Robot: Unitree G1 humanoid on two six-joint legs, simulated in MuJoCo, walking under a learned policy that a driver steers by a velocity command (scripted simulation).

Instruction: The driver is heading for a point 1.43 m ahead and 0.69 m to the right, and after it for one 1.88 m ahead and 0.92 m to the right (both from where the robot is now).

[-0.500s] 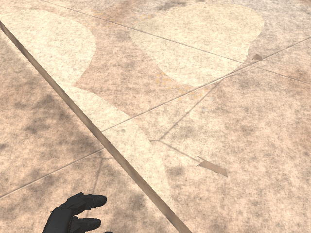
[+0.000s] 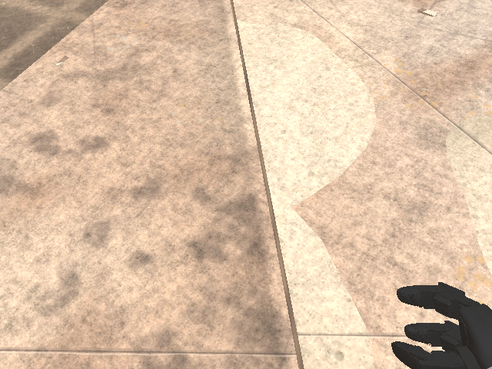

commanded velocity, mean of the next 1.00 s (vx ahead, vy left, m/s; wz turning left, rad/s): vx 0.49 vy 0.00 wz -0.71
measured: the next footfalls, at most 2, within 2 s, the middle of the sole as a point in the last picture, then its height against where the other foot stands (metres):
left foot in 0.02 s outside the picture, level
right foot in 0.40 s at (349, 325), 0.13 m higher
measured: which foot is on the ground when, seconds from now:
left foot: up 0.00-0.00, down 0.02-0.40, up 0.42-0.82, down 0.84-1.00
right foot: down 0.00-0.00, up 0.02-0.38, down 0.40-0.84, up 0.86-1.00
